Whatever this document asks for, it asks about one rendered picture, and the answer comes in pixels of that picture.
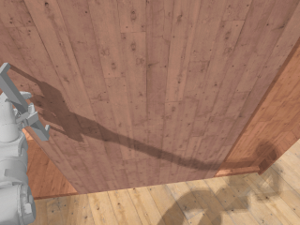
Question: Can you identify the handle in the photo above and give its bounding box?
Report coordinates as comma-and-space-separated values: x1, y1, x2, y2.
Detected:
0, 62, 51, 142

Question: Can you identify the wardrobe door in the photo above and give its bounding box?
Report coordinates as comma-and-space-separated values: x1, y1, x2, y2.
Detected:
217, 37, 300, 171
0, 0, 300, 195

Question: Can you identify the left robot forearm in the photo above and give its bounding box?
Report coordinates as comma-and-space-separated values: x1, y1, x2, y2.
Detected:
0, 124, 29, 189

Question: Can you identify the robot left hand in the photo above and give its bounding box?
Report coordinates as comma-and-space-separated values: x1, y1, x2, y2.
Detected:
0, 91, 39, 129

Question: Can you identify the robot left upper arm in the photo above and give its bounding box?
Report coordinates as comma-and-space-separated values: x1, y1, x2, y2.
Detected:
0, 184, 37, 225

